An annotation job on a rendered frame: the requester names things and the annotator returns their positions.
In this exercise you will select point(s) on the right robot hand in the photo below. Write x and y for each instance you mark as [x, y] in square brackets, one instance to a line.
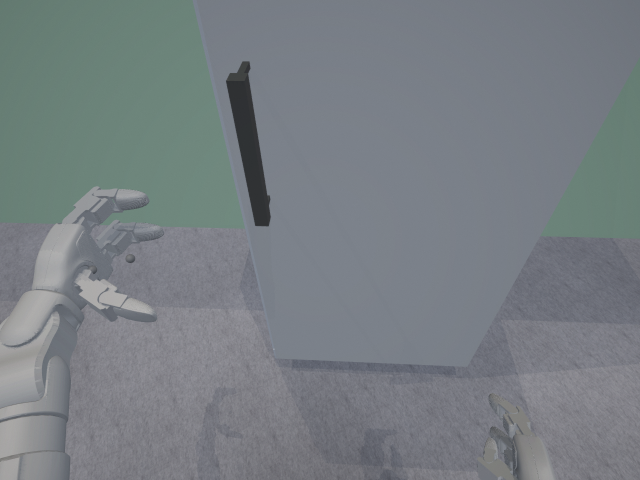
[525, 457]

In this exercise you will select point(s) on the handle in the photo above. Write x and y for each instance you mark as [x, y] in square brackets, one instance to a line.
[239, 91]

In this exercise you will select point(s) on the fridge door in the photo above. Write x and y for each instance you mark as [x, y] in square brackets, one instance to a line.
[414, 151]

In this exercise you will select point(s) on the left robot hand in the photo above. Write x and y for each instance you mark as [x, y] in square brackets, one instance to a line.
[68, 250]

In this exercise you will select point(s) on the left robot forearm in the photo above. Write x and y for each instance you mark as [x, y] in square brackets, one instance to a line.
[36, 344]

